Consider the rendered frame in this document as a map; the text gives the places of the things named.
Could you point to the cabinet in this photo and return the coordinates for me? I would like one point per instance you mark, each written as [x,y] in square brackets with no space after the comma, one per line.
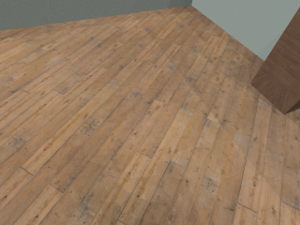
[278,79]

